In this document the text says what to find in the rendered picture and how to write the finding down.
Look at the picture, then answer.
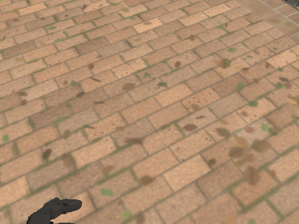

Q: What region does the left robot hand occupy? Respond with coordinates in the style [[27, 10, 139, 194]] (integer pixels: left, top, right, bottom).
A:
[[26, 197, 82, 224]]

